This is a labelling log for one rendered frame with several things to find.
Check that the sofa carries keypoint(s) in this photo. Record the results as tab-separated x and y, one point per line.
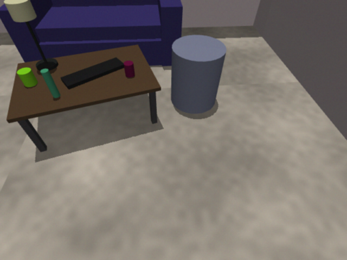
69	27

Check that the desk lamp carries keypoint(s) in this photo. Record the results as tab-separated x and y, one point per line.
23	11

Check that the coffee table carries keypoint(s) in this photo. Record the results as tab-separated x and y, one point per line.
32	102

